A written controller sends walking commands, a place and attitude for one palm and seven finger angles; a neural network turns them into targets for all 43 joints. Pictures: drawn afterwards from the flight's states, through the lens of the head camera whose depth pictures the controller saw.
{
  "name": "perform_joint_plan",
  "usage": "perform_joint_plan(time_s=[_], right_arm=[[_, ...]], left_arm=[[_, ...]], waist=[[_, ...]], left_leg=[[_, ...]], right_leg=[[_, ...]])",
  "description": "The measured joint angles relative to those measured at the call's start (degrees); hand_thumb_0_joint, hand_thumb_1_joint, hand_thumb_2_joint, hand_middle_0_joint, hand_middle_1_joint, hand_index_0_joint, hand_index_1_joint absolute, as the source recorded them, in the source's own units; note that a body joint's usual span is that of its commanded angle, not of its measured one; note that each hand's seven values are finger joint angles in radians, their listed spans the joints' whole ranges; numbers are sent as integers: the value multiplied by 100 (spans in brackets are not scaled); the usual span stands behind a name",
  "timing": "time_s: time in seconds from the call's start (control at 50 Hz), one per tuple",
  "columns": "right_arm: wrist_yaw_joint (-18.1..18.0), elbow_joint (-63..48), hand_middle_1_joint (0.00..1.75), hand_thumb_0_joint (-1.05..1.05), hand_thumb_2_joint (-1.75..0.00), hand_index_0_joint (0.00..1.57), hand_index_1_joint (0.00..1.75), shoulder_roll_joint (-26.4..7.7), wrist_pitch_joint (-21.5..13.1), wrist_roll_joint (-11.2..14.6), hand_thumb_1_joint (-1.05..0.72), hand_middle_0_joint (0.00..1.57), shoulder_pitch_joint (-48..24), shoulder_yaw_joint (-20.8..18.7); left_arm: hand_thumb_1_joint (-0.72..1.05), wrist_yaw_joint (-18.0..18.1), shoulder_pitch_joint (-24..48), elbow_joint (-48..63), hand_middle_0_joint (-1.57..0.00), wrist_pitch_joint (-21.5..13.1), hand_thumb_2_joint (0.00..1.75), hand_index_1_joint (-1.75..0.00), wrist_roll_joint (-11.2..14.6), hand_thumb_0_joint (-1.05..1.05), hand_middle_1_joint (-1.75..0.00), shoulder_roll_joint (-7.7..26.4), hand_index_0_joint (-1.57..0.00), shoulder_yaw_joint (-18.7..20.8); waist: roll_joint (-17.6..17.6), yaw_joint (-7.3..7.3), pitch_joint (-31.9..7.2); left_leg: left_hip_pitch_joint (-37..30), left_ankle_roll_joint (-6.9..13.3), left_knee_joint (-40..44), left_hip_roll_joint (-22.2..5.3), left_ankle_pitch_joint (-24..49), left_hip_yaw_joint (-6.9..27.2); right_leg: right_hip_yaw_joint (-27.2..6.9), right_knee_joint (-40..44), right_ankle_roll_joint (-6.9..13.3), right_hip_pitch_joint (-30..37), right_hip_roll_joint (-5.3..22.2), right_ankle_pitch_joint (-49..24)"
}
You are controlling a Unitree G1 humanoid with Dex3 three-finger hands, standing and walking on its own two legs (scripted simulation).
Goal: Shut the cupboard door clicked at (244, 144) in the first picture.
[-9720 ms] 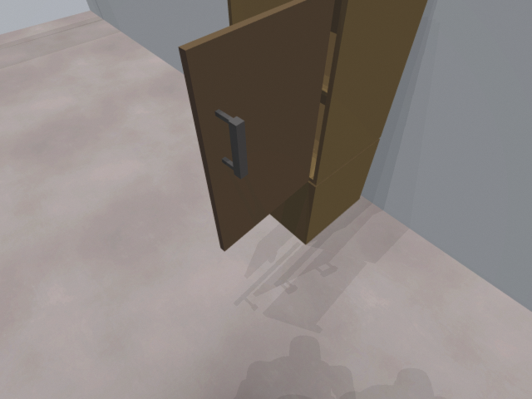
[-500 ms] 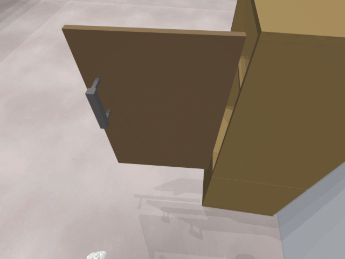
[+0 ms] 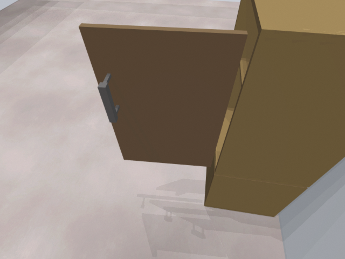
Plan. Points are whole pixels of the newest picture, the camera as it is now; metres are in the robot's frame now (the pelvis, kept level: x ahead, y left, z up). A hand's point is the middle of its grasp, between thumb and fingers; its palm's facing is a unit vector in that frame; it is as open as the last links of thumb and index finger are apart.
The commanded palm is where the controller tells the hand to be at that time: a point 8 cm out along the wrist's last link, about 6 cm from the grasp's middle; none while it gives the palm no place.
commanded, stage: come to a stop and stand still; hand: left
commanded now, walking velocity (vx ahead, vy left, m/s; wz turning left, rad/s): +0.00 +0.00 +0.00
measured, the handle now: (110, 98) +0.52 +0.21 +0.06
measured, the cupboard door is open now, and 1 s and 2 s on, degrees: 94 94 94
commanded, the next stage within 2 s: look again from close up in 0.76 s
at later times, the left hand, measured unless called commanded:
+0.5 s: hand out of the picture -0.07 +0.19 -0.17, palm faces +0.03 -0.98 -0.20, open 7.4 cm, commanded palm none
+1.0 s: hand out of the picture -0.09 +0.18 -0.17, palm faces +0.05 -0.99 -0.15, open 7.4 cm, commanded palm none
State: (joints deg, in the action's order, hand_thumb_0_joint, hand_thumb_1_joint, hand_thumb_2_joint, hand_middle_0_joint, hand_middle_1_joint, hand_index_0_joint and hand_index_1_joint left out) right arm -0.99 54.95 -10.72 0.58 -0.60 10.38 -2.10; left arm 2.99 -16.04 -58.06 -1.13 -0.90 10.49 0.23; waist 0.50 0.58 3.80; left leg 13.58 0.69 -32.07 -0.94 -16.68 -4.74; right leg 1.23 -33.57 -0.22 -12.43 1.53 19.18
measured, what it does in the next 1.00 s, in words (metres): shifts its weight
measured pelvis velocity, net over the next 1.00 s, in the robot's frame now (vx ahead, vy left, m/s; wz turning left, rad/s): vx -0.06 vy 0.02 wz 0.01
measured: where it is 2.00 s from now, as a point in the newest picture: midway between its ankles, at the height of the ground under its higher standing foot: outside the picture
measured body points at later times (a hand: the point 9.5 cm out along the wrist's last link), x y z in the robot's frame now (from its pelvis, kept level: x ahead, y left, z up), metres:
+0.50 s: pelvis -0.06 +0.01 +0.01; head -0.07 +0.02 +0.46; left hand -0.07 +0.25 -0.15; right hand -0.08 -0.22 -0.15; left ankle +0.00 +0.11 -0.73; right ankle -0.02 -0.12 -0.73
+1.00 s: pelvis -0.06 +0.02 +0.01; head -0.07 +0.03 +0.46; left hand -0.09 +0.23 -0.16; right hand -0.05 -0.20 -0.15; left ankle +0.00 +0.11 -0.73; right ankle -0.02 -0.12 -0.73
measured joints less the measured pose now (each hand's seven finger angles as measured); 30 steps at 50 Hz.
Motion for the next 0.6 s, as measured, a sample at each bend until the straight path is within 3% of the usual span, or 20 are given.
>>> perform_joint_plan(time_s=[0.14,0.3,0.6], right_arm=[[42,30,30,1,-90,20,30,-24,19,-38,-91,20,120,106],[109,179,30,1,-90,20,30,44,64,-101,-91,20,550,142],[59,771,30,1,-90,20,30,147,27,-72,-91,20,1162,149]], left_arm=[[90,-89,-80,32,-20,102,90,-30,-3,0,-30,-58,-20,-143],[90,-153,-300,78,-20,148,90,-30,-20,0,-30,-25,-20,-114],[91,-151,-604,-267,-20,114,90,-30,-5,0,-30,-59,-20,-58]], waist=[[-3,-100,-215],[-42,-44,-470],[-87,-15,-436]], left_leg=[[-105,44,200,-2,247,-3],[167,76,370,0,500,43],[318,166,504,113,742,74]], right_leg=[[1,307,-35,156,-13,-294],[2,484,-7,-93,-50,-414],[-95,565,-24,-252,-24,-579]])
